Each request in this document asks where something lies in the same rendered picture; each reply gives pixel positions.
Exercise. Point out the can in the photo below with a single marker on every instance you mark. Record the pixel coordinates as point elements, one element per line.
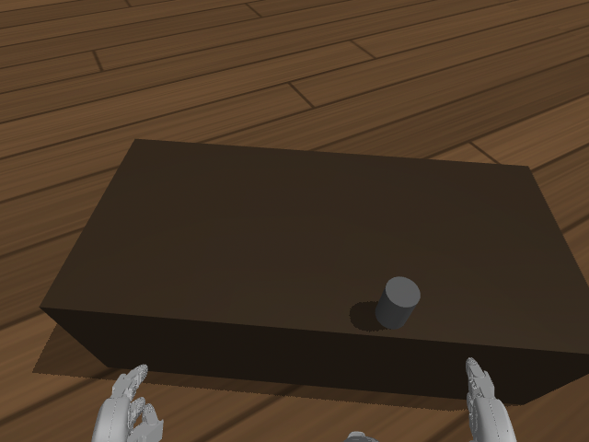
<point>398,300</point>

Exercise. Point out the right robot hand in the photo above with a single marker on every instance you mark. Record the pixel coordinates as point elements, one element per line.
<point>488,419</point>

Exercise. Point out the left robot hand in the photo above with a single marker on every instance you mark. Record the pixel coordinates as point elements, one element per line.
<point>117,414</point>

